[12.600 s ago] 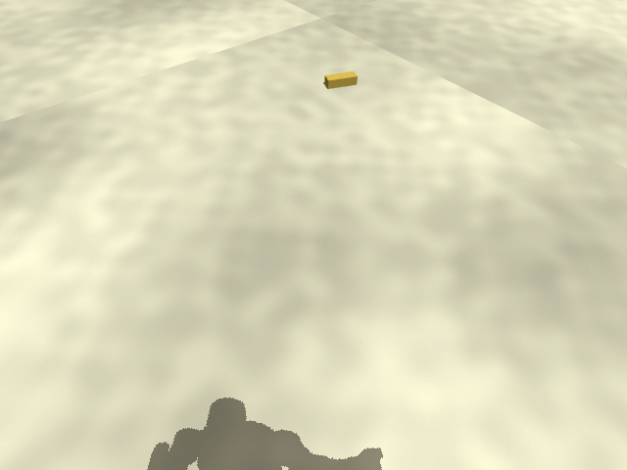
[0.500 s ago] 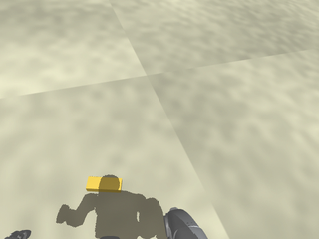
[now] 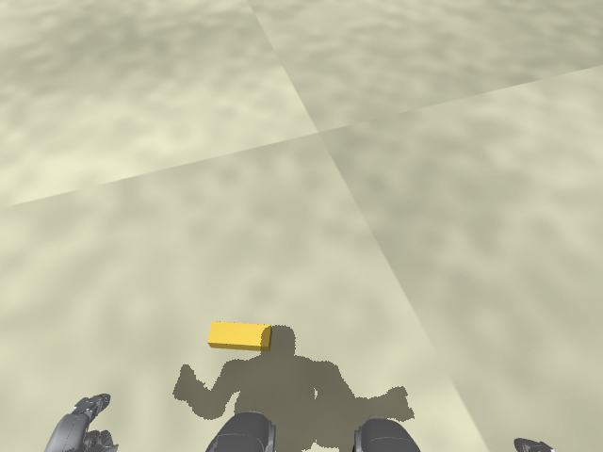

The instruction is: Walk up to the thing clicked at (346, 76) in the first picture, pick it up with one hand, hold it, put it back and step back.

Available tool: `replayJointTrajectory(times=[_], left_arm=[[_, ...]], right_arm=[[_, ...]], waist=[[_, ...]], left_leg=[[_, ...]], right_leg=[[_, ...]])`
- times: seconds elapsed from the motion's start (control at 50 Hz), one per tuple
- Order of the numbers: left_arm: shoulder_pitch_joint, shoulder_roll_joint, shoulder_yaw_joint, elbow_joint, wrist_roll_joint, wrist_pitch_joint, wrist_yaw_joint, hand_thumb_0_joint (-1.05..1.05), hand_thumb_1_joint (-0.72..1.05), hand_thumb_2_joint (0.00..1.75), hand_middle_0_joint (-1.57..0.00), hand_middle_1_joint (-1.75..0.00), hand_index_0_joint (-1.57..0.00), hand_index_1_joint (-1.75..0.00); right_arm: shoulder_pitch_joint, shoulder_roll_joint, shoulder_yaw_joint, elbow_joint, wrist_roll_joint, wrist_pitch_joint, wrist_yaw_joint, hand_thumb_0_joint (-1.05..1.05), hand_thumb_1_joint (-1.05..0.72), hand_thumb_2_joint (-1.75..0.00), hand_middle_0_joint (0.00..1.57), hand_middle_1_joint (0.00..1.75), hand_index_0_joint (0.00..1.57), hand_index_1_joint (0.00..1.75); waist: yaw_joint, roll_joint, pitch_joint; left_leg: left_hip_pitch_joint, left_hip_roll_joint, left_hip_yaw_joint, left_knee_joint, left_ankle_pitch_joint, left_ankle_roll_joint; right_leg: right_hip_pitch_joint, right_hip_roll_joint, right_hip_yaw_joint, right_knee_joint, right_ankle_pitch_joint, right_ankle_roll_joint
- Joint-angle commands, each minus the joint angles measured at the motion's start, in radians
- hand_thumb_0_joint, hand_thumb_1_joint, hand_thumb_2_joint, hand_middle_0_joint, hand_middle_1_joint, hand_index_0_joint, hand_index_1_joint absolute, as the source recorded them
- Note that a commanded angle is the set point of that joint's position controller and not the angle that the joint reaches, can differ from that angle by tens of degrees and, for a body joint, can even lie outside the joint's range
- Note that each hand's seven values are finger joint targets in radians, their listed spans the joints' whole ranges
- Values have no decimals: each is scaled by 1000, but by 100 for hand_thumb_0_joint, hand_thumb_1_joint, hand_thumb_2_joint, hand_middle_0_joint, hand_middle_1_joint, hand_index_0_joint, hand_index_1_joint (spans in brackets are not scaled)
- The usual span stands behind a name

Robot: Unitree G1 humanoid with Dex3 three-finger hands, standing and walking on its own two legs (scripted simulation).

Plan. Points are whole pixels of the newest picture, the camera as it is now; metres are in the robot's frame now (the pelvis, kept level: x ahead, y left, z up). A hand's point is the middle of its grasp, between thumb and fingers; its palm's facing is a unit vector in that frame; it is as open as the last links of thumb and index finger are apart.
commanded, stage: walk up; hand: left
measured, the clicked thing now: (240, 336) +0.48 +0.22 -0.72
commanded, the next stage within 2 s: stand in 0.94 s
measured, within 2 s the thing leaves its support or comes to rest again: neither
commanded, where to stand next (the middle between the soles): +0.09 -0.01 m, yaw -2 degrees
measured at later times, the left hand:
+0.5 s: hand out of the picture +0.05 +0.26 -0.14, palm faces -0.08 -0.92 -0.38, open 7.4 cm
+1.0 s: hand out of the picture +0.06 +0.30 -0.13, palm faces +0.06 -0.88 -0.48, open 7.4 cm
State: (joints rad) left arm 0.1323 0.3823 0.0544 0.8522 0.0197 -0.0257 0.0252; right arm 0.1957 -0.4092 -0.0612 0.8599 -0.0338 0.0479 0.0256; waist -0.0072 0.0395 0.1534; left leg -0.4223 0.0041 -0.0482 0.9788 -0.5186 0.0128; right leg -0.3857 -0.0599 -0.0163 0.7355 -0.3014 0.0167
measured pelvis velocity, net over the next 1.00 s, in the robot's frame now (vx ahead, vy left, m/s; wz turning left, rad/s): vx -0.01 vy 0.00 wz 0.03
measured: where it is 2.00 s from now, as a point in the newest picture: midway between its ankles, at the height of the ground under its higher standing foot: outside the picture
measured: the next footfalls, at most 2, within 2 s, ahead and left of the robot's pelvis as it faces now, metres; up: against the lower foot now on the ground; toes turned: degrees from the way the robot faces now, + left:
left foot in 0.06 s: +0.06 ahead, +0.15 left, +0.00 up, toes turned -1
right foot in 0.50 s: +0.06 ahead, -0.13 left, +0.00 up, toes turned -1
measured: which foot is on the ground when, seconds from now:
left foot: up 0.00-0.04, down 0.06-0.50, up 0.52-0.88, down 0.90-1.00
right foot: down 0.00-0.08, up 0.10-0.48, down 0.50-1.00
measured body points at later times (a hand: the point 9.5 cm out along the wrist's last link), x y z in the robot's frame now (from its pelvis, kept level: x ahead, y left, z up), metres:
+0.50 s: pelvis +0.00 -0.03 +0.01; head +0.01 -0.02 +0.45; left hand +0.06 +0.31 -0.11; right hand +0.01 -0.39 -0.08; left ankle +0.02 +0.14 -0.71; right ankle +0.03 -0.16 -0.71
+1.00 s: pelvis -0.01 +0.00 +0.00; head +0.02 -0.01 +0.45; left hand +0.06 +0.34 -0.10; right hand +0.09 -0.31 -0.13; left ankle +0.03 +0.14 -0.71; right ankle +0.02 -0.15 -0.70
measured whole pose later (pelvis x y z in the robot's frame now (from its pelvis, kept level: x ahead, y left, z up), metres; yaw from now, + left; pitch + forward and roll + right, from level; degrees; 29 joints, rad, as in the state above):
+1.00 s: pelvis -0.01 +0.00 +0.00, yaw +2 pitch -3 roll +2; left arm 0.20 0.44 0.06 0.91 0.00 0.00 0.03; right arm 0.20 -0.37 -0.05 0.92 -0.02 -0.01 0.02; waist 0.02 0.00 0.11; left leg -0.35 -0.01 -0.03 0.74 -0.34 -0.02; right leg -0.40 -0.07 0.05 0.91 -0.52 0.00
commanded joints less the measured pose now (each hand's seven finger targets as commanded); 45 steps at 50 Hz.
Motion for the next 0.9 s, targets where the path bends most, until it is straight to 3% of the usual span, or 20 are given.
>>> replayJointTrajectory(times=[0.0,0.02,0.04,0.06,0.08,0.12,0.14,0.24,0.32,0.38,0.44,0.46,0.48,0.5,0.56,0.66,0.7,0.82,0.86,0.88], left_arm=[[-89,262,65,-86,6,8,7,0,90,90,-20,-30,-20,-30],[-74,210,50,-82,2,27,0,0,90,90,-20,-30,-20,-30],[-40,149,33,-88,-4,41,-3,0,90,90,-20,-30,-20,-30],[-40,164,38,-89,-4,52,3,0,90,90,-20,-30,-20,-30],[-84,244,59,-64,4,52,11,0,90,90,-20,-30,-20,-30],[4,238,69,-30,-6,62,-1,0,90,90,-20,-30,-20,-30],[35,256,75,-18,-3,67,-9,0,90,90,-20,-30,-20,-30],[57,283,97,-29,24,61,-76,0,90,90,-20,-30,-20,-30],[90,271,89,-21,8,23,-95,0,90,90,-20,-30,-20,-30],[130,255,83,0,3,-3,-82,0,90,90,-20,-30,-20,-30],[296,216,78,60,3,-25,-41,0,90,90,-20,-30,-20,-30],[327,256,87,57,11,-35,-26,0,90,90,-20,-30,-20,-30],[298,338,97,22,26,-49,-13,0,90,90,-20,-30,-20,-30],[202,400,95,-6,23,-45,-11,0,90,90,-20,-30,-20,-30],[149,347,89,-5,4,-63,10,0,90,90,-20,-30,-20,-30],[202,348,96,-2,-12,-70,52,0,90,90,-20,-30,-20,-30],[182,322,91,-23,-8,-73,56,0,90,90,-20,-30,-20,-30],[83,278,66,-63,10,-38,7,0,90,90,-20,-30,-20,-30],[67,248,44,-58,-10,-12,0,0,90,90,-20,-30,-20,-30],[97,197,27,-49,-17,-5,1,0,90,90,-20,-30,-20,-30]], right_arm=[[166,-174,-65,2,19,-45,-8,0,-90,-90,20,30,20,30],[179,-189,-72,23,13,-61,-18,0,-90,-90,20,30,20,30],[169,-245,-80,11,-6,-79,-34,0,-90,-90,20,30,20,30],[105,-364,-93,-29,0,-88,-44,0,-90,-90,20,30,20,30],[57,-386,-98,-31,10,-90,-49,0,-90,-90,20,30,20,30],[14,-312,-76,-26,12,-111,-72,0,-90,-90,20,30,20,30],[52,-322,-85,-23,14,-116,-82,0,-90,-90,20,30,20,30],[156,-325,-103,-15,14,-147,-81,0,-90,-90,20,30,20,30],[123,-319,-92,-58,-2,-140,-37,0,-90,-90,20,30,20,30],[81,-294,-74,-83,-9,-111,-15,0,-90,-90,20,30,20,30],[30,-222,-45,-97,6,-69,-14,0,-90,-90,20,30,20,30],[58,-138,-19,-99,17,-61,-17,0,-90,-90,20,30,20,30],[92,-71,5,-121,26,-58,-24,0,-90,-90,20,30,20,30],[50,-174,-31,-110,29,-49,-41,0,-90,-90,20,30,20,30],[123,-223,-53,-41,31,-40,-36,0,-90,-90,20,30,20,30],[127,-221,-75,-66,-4,5,-8,0,-90,-90,20,30,20,30],[121,-212,-81,-72,2,6,-3,0,-90,-90,20,30,20,30],[84,-176,-60,-26,29,-43,-2,0,-90,-90,20,30,20,30],[138,-181,-60,11,22,-64,-19,0,-90,-90,20,30,20,30],[139,-206,-64,15,9,-72,-27,0,-90,-90,20,30,20,30]], waist=[[-48,-247,-212],[-49,-154,-191],[-49,29,-165],[-32,114,-138],[-44,46,-89],[25,-41,-101],[16,-19,-122],[-25,72,-112],[-26,224,-37],[-17,257,-24],[74,147,-104],[92,-39,-133],[64,-222,-107],[58,-109,-91],[12,-74,-72],[12,-136,-94],[10,-165,-111],[35,-323,-131],[-16,-224,-153],[-18,-98,-164]], left_leg=[[228,-17,88,-310,166,3],[277,-34,61,-397,207,-4],[268,115,-218,-571,111,45],[133,394,-591,-678,107,178],[11,449,-660,-689,134,279],[199,337,-409,-550,403,223],[244,323,-373,-538,387,190],[348,285,-341,-630,-75,183],[218,264,-267,-716,-228,214],[88,216,-158,-660,-91,200],[-34,121,-17,-357,154,125],[-88,64,34,-136,124,81],[-210,-42,-35,5,-60,27],[-171,-6,-141,31,-74,22],[-171,26,-171,45,41,13],[-160,-3,-176,223,101,-14],[-153,-14,-165,239,128,-24],[88,-18,79,-266,105,-32],[282,-42,90,-436,238,-13],[322,19,-30,-487,259,13]], right_leg=[[-35,-153,159,-132,84,-181],[-102,-82,114,-6,-56,-145],[-201,26,101,196,-156,-98],[-234,99,135,276,-318,-52],[-157,70,215,374,-337,-53],[-238,73,253,465,-215,-51],[-256,67,250,468,-188,-48],[-305,33,183,380,-111,-26],[-200,21,47,205,-167,-13],[-21,44,-21,38,-212,-13],[280,101,-79,-231,-3,-13],[333,23,62,-317,-28,-15],[282,-239,499,-444,-80,-74],[143,-349,623,-480,-202,-187],[208,-265,411,-384,22,-165],[185,-290,259,-276,539,-214],[178,-270,202,-263,544,-231],[80,-151,91,-203,94,-205],[-44,-135,71,-22,162,-153],[-99,-110,59,89,105,-105]])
